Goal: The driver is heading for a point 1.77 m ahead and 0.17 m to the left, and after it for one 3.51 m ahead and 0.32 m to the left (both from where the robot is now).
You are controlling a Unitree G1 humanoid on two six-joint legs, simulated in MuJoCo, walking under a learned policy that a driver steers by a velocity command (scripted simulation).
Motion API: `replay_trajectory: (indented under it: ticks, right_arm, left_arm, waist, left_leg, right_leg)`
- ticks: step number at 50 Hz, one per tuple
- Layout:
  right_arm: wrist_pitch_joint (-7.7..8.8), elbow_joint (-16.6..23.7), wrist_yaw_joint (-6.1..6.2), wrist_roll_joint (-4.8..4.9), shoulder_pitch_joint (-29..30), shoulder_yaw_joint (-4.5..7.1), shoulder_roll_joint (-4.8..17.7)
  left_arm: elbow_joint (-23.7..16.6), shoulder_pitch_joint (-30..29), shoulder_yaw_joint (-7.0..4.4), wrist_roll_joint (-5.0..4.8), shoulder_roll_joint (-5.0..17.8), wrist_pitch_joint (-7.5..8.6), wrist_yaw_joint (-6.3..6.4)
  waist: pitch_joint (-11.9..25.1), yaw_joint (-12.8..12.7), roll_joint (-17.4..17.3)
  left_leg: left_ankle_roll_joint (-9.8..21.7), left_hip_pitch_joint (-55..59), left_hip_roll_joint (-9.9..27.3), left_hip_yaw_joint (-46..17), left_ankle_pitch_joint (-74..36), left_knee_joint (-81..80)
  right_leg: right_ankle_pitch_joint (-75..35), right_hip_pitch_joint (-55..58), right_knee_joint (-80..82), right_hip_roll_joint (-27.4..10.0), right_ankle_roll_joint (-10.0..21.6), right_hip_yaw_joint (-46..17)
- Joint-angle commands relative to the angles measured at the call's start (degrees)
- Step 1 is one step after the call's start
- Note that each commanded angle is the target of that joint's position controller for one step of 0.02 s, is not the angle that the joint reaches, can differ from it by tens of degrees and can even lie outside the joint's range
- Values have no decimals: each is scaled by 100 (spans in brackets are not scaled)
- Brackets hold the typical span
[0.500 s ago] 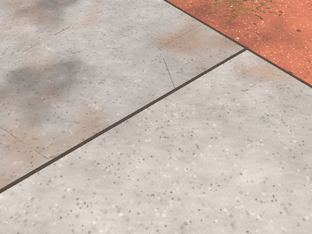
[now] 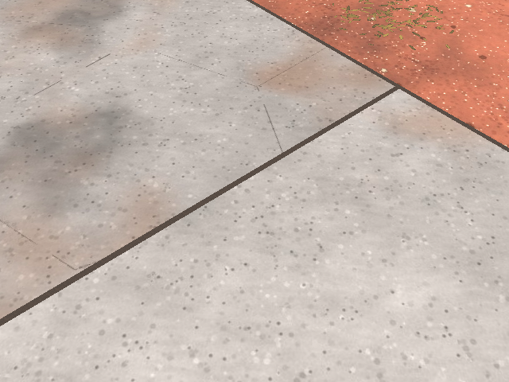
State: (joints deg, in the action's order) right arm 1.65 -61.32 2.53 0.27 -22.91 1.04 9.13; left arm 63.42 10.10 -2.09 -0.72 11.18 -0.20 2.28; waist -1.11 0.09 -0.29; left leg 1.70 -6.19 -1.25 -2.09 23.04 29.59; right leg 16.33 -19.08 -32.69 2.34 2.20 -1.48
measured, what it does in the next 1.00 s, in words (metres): walks ahead: left foot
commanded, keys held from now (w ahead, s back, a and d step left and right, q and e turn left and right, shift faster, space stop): w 1.00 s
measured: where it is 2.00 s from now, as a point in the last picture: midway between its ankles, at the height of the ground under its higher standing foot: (263, 218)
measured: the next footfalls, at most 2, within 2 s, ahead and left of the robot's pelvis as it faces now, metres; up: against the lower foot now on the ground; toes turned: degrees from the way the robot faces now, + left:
left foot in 0.68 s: +0.48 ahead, +0.12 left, +0.00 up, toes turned +3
right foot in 1.24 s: +0.80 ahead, -0.11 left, +0.00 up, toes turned -2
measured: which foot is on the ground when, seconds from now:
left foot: down 0.00-0.18, up 0.20-0.66, down 0.68-1.00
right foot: down 0.00-0.68, up 0.70-1.00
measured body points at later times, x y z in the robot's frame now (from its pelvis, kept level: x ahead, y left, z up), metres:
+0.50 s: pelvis +0.17 -0.03 +0.01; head +0.19 -0.04 +0.46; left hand +0.10 +0.20 -0.13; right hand +0.34 -0.28 -0.10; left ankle +0.33 +0.14 -0.67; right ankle +0.07 -0.12 -0.73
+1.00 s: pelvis +0.46 +0.04 +0.02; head +0.48 +0.04 +0.47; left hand +0.61 +0.30 -0.10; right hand +0.47 -0.22 -0.12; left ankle +0.44 +0.12 -0.73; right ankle +0.61 -0.14 -0.66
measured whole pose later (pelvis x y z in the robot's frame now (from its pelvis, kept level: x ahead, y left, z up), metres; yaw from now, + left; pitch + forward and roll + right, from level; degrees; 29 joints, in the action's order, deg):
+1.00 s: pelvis +0.46 +0.04 +0.02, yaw +1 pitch +1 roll +2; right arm 5.9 -55.9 -1.1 -0.2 -20.1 2.6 13.3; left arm 51.9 7.6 -3.1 -0.4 15.8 4.5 0.6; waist 0.0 2.9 2.3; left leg 4.5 -5.4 -4.7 3.5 8.7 13.0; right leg 3.3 -39.9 -51.3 -8.5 1.1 -2.6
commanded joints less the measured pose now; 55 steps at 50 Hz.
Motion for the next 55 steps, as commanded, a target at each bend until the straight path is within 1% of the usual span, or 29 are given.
replay_trajectory:
  ticks: [1, 3, 4, 6, 8, 9, 10, 11, 12, 14, 16, 18, 24, 27, 30, 32, 33, 34, 35, 36, 37, 38, 39, 40, 42, 45, 48, 52, 55]
  right_arm:
    - [126, 92, 35, 99, -805, 200, 890]
    - [232, 155, 20, 117, -625, 324, 1222]
    - [274, 198, -2, 95, -567, 312, 1121]
    - [283, 264, -70, 131, -437, 296, 1020]
    - [253, 397, -113, 126, -178, 291, 1087]
    - [285, 508, -128, 110, 63, 272, 1072]
    - [369, 721, -141, 92, 115, 160, 635]
    - [478, 826, -138, 141, 114, 118, 474]
    - [531, 879, -176, 279, 250, 190, 727]
    - [565, 882, -215, 227, 427, 238, 799]
    - [497, 878, -222, 148, 446, 340, 897]
    - [417, 927, -250, 116, 591, 336, 763]
    - [421, 1567, -302, 94, 2179, 207, 618]
    - [446, 1753, -400, 132, 2683, 160, 652]
    - [489, 1919, -510, 150, 2882, 164, 771]
    - [511, 1868, -535, 140, 2454, 267, 1023]
    - [507, 1695, -516, 145, 1773, 381, 1235]
    - [482, 1390, -470, 158, 710, 514, 1495]
    - [450, 1176, -407, 37, -237, 626, 1969]
    - [453, 1078, -471, -28, -419, 598, 2063]
    - [472, 1097, -472, 21, -123, 453, 1518]
    - [489, 1178, -455, 53, 447, 385, 1316]
    - [510, 1275, -463, 20, 955, 341, 1217]
    - [537, 1299, -494, -40, 1203, 303, 1078]
    - [567, 1203, -533, -78, 1251, 252, 902]
    - [582, 1032, -451, -54, 981, 289, 1118]
    - [524, 923, -323, -43, 637, 313, 1249]
    - [470, 802, -242, 22, 261, 315, 1346]
    - [409, 638, -234, 60, -73, 329, 1383]
  left_arm:
    - [-385, -431, -79, -67, 500, 257, -52]
    - [-557, -742, -55, -90, 432, 472, -162]
    - [-594, -727, -63, -104, 476, 552, -210]
    - [-595, -534, -81, -164, 501, 659, -282]
    - [-207, 468, -216, -156, 625, 661, -297]
    - [11, 1314, -335, -141, 848, 639, -291]
    - [126, 2230, -502, -124, 1471, 617, -271]
    - [176, 2466, -373, -20, 1278, 653, -323]
    - [21, 1790, -231, 20, 927, 709, -322]
    - [-319, 888, -94, 29, 686, 722, -375]
    - [-346, 874, -3, 76, 539, 662, -378]
    - [-266, 1199, 13, 82, 639, 621, -318]
    - [-366, 1497, -9, 90, 967, 545, -150]
    - [-309, 1800, -38, 12, 998, 527, -139]
    - [-290, 1845, -84, -21, 1035, 471, -130]
    - [-357, 1698, -140, 11, 1186, 424, -130]
    - [-393, 1603, -153, 53, 1226, 376, -136]
    - [-469, 1508, -113, 94, 1149, 343, -142]
    - [-625, 1760, 2, 157, 789, 366, -163]
    - [-555, 2426, 208, 68, 29, 525, -235]
    - [-633, 1840, 42, -106, 723, 680, -266]
    - [-850, 1231, -36, -213, 1015, 766, -268]
    - [-922, 933, -50, -175, 1019, 797, -212]
    - [-923, 869, -101, -92, 976, 752, -174]
    - [-877, 1162, -100, -62, 707, 584, -171]
    - [-1043, 800, -134, -14, 705, 457, -143]
    - [-1301, 65, -165, 52, 746, 474, -150]
    - [-1538, -775, -108, 25, 616, 555, -230]
    - [-1716, -1263, -68, -21, 615, 580, -314]
  waist:
    - [-855, 265, -570]
    - [-1224, 280, -1011]
    - [-1231, 229, -905]
    - [-1099, 43, -764]
    - [-599, -407, -703]
    - [-184, -806, -368]
    - [274, -1023, 1185]
    - [562, -923, 1547]
    - [-6, -567, 879]
    - [-425, -227, 302]
    - [-409, -88, 369]
    - [-415, -100, 392]
    - [-643, -377, 354]
    - [-760, -477, 348]
    - [-730, -346, 395]
    - [-289, -3, 593]
    - [186, 386, 696]
    - [817, 889, 674]
    - [1716, 958, -224]
    - [2611, 547, -1649]
    - [1981, 662, -1107]
    - [1065, 531, -810]
    - [702, 324, -202]
    - [439, 123, -98]
    - [361, -158, -309]
    - [12, -199, -284]
    - [-174, -18, -205]
    - [-271, 255, -234]
    - [-390, 421, -239]
  left_leg:
    - [859, -958, 987, -1434, 2334, -1660]
    - [1271, -496, 1895, -2456, 1837, -2102]
    - [1277, -256, 1949, -2417, 1214, -2012]
    - [1022, -73, 1684, -1819, 207, -1700]
    - [696, -937, 1095, -1045, -1112, -1019]
    - [484, -1464, 754, -610, -2063, 60]
    - [-2, -2744, -44, 246, -1570, 2239]
    - [-6, -3472, -280, -229, 718, 3723]
    - [197, -3931, 137, -549, 472, 4465]
    - [388, -3845, 668, -362, -638, 4209]
    - [315, -3420, 882, -159, -1128, 3716]
    - [146, -3494, 916, 52, -1371, 3450]
    - [-141, -3539, 754, 310, -2538, 1238]
    - [-72, -3344, 602, 377, -2753, 587]
    - [150, -3251, 515, 318, -2451, 179]
    - [339, -2419, 236, 477, -2070, 122]
    - [481, -1518, 22, 617, -1925, 159]
    - [666, -36, 61, 529, -1966, 194]
    - [1148, 1970, 1356, -1215, -1449, 193]
    - [1926, 3203, 2467, -4096, -245, -886]
    - [1597, 2748, 2214, -4070, 61, -1296]
    - [1335, 1812, 2053, -3052, -430, -1376]
    - [1217, 869, 1868, -2343, -1165, -1529]
    - [1147, 161, 1650, -1793, -1742, -1679]
    - [1169, -420, 1415, -1268, -1913, -2007]
    - [1280, -714, 1339, -825, -2068, -2340]
    - [1219, -439, 1296, -620, -2155, -2449]
    - [1005, -244, 1112, -190, -2214, -2454]
    - [996, 293, 1283, -175, -2219, -2291]
  right_leg:
    - [1397, -507, -196, 13, 141, 93]
    - [462, -1344, -1074, -226, 134, 246]
    - [633, -1551, -1148, -347, 190, 197]
    - [697, -1117, -389, -358, 257, 355]
    - [-151, 1030, 331, 100, 214, 663]
    - [-209, 2094, 524, -185, 372, 71]
    - [570, 3235, 1434, -1461, 1060, -2190]
    - [913, 3421, 2299, -2372, 1540, -4167]
    - [1184, 2860, 2257, -2467, 1419, -3812]
    - [617, 2007, 2425, -1957, 1054, -2347]
    - [-384, 1624, 2540, -1479, 806, -1337]
    - [-1163, 1588, 2599, -1344, 838, -906]
    - [-1750, 1407, 2825, -1277, 867, -383]
    - [-1722, 1663, 2803, -1412, 858, -273]
    - [-2300, 2298, 2453, -1659, 761, -209]
    - [-4008, 2572, 1770, -1699, 634, -118]
    - [-5017, 2542, 921, -1578, 542, 10]
    - [-5031, 1927, -382, -1307, 360, 193]
    - [-2978, 227, -2424, -785, 161, 413]
    - [1491, -1385, -4094, 224, -38, -219]
    - [1473, -1985, -4672, -104, 94, -729]
    - [966, -2253, -4645, -398, 172, -493]
    - [387, -1968, -4333, -709, 177, -379]
    - [94, -1655, -4020, -901, 162, -337]
    - [-112, -1180, -3657, -1087, 146, -355]
    - [-488, -1555, -3014, -1188, -3, -238]
    - [-1422, -2144, -1974, -1196, -152, -192]
    - [-2385, -1868, -554, -919, -173, 89]
    - [-2307, -1940, -57, -807, -142, 130]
